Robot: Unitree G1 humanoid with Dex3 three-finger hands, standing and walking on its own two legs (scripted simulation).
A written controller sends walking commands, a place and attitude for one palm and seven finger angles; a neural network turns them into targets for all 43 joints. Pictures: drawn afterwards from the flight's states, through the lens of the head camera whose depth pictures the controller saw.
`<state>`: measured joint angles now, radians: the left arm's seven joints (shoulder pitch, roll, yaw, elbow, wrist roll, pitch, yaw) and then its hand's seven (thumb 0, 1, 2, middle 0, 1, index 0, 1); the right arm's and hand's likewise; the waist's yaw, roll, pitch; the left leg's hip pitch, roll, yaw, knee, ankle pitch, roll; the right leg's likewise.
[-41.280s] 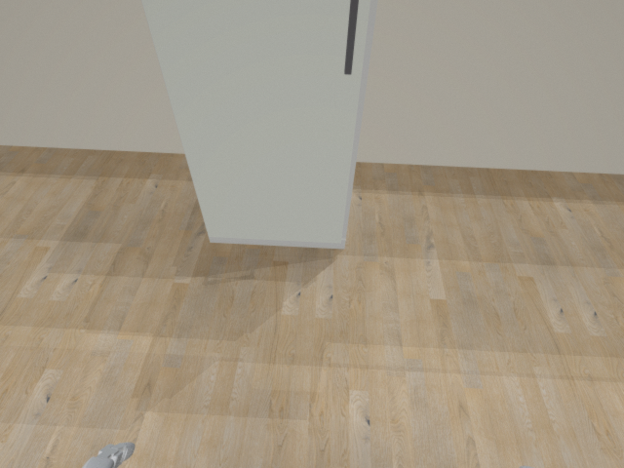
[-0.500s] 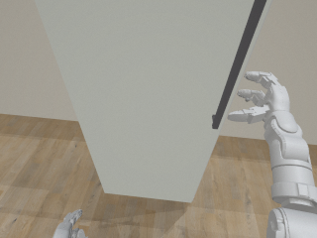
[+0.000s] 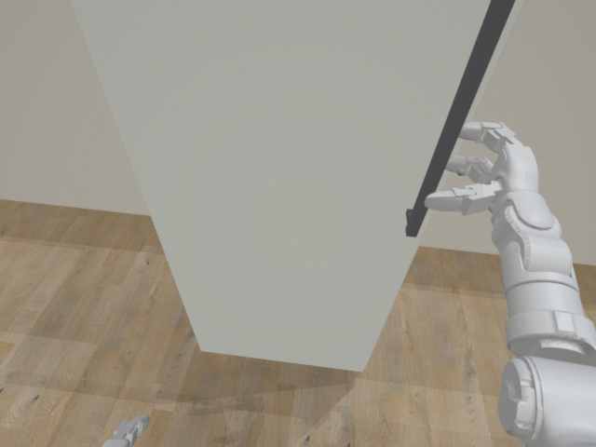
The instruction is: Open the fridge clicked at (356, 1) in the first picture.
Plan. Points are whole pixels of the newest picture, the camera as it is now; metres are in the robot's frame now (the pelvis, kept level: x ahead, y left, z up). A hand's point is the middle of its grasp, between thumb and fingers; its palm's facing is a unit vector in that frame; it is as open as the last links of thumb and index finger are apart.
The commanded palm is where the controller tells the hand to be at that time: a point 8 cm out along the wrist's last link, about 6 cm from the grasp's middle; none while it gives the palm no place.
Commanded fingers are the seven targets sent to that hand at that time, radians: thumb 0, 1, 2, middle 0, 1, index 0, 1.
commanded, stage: slide the fingers in behind the handle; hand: right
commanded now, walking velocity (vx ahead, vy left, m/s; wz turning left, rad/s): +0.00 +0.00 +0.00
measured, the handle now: (459, 95) +0.48 -0.14 +0.27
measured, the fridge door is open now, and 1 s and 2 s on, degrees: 0 0 0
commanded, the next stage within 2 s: grip the handle and tug to test in 1.76 s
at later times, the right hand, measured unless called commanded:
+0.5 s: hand (447, 174) +0.42 -0.14 +0.19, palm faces +0.06 +1.00 +0.03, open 14.0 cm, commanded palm +0.40 -0.20 +0.19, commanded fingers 0.00 0.50 -0.30 0.30 1.20 0.30 1.20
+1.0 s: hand (432, 171) +0.43 -0.13 +0.19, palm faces +0.06 +1.00 +0.01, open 14.0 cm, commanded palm +0.40 -0.18 +0.19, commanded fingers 0.00 0.50 -0.30 0.30 1.20 0.30 1.20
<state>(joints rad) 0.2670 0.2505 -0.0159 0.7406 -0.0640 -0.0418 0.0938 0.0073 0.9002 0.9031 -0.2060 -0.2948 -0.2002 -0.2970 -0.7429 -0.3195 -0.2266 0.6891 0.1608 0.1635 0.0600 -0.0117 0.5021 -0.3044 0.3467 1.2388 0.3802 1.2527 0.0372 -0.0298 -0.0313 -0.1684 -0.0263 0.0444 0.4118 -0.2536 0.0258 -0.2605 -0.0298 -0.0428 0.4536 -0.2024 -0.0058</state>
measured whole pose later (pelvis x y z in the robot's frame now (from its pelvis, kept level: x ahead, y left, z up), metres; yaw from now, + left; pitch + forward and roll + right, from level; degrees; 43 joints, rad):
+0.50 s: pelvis +0.00 -0.01 +0.00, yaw +0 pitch -1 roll +1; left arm 0.23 0.24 -0.02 0.73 -0.07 -0.05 0.09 0.01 0.90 0.90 -0.21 -0.29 -0.20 -0.30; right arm -0.71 -0.24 -0.19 0.61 0.17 0.22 0.00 -0.01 0.50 -0.30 0.30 1.20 0.30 1.20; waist 0.03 -0.03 -0.04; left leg -0.15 -0.02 0.04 0.40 -0.25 0.02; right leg -0.24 -0.02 -0.05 0.44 -0.20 -0.01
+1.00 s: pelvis +0.01 +0.00 +0.00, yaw +1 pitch -1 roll +0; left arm 0.25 0.24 -0.01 0.73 -0.06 -0.03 0.08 0.01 0.90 0.90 -0.21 -0.29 -0.20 -0.30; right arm -0.66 -0.21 -0.17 0.52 0.16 0.23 -0.03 -0.01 0.50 -0.30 0.30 1.20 0.30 1.20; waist 0.02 -0.04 -0.05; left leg -0.13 -0.03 0.03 0.39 -0.26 0.03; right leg -0.21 -0.03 -0.05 0.43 -0.20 0.00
